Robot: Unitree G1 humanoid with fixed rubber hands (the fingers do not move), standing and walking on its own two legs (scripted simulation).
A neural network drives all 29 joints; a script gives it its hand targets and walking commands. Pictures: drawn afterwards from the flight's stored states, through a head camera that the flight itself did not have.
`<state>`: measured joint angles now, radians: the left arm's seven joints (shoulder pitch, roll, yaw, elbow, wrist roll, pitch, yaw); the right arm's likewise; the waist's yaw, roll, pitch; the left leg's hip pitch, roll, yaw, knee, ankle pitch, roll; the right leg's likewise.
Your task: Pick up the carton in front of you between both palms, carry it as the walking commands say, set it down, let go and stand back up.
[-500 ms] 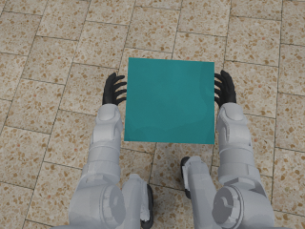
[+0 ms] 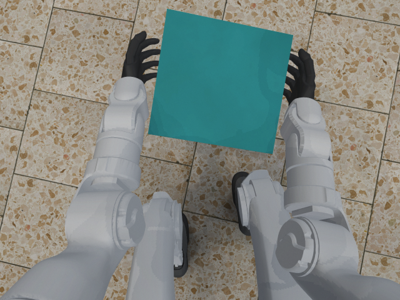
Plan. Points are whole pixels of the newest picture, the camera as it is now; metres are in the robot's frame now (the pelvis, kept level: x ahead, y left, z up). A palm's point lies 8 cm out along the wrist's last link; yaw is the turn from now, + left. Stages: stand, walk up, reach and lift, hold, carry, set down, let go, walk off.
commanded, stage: set down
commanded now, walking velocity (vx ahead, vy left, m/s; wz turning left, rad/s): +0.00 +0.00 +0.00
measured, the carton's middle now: (211, 96) +0.48 -0.07 -0.19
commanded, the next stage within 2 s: none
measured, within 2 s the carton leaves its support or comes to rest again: rests again in 1.16 s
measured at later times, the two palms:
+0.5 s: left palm (162, 92) +0.53 +0.04 -0.25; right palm (292, 96) +0.46 -0.25 -0.21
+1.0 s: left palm (158, 96) +0.53 +0.06 -0.27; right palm (285, 96) +0.47 -0.24 -0.24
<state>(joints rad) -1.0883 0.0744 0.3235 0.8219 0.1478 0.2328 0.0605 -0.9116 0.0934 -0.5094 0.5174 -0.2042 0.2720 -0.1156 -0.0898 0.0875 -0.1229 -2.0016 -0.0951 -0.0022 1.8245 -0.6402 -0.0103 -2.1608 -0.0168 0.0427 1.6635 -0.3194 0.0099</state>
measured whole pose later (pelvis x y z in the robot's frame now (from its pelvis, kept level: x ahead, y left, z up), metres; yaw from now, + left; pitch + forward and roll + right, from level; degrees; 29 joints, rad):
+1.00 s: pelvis -0.02 +0.02 -0.10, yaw -1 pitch +44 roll -2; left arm -1.43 0.25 0.06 1.17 0.10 0.18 0.08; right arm -1.33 -0.15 -0.57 1.04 -0.09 0.14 -0.04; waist -0.20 0.00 0.14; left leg -2.29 -0.14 0.00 2.17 -0.65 0.01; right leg -2.41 -0.02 0.05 1.94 -0.31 0.07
